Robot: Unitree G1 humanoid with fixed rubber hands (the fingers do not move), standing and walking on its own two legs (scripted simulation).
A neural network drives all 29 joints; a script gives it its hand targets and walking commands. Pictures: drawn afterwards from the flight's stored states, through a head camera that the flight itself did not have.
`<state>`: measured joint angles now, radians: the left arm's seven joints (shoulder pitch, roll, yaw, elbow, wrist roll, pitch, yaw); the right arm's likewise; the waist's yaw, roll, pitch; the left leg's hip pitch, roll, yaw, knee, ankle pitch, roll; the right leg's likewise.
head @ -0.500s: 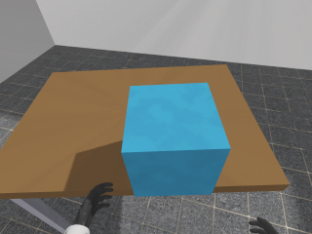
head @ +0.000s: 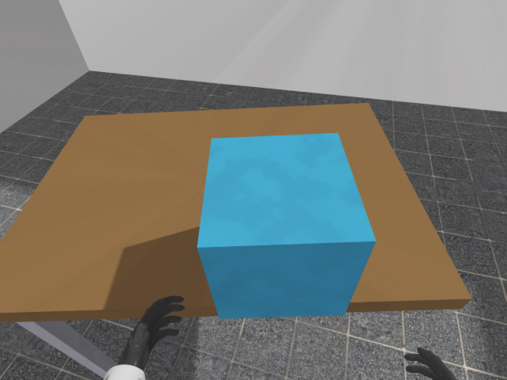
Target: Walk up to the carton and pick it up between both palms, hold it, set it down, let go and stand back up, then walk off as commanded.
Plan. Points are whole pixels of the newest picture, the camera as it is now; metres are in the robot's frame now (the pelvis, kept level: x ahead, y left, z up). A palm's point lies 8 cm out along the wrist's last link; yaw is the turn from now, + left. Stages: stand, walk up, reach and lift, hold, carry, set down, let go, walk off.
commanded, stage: walk off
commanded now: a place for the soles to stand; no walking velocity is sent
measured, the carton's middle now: (278, 226) +0.36 -0.01 +0.04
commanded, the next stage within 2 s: none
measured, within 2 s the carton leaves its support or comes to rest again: neither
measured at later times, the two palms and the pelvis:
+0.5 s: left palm out of the picture +0.08 +0.29 -0.09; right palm out of the picture +0.03 -0.30 -0.09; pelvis -0.07 +0.01 -0.02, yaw -3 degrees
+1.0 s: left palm out of the picture -0.02 +0.31 -0.11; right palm out of the picture -0.02 -0.29 -0.09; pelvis -0.14 +0.02 -0.02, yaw -3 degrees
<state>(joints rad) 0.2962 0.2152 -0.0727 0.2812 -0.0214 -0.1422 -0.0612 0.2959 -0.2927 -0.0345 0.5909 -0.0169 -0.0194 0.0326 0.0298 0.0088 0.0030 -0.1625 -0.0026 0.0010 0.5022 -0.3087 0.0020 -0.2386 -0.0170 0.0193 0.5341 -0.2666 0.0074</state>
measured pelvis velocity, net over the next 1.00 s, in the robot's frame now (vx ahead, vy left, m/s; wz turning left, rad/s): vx -0.14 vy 0.02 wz -0.05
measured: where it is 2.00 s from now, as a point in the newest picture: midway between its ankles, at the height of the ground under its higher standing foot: outside the picture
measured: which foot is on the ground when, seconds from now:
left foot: down 0.00-0.58, up 0.60-1.00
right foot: down 0.00-0.24, up 0.26-0.56, down 0.58-1.00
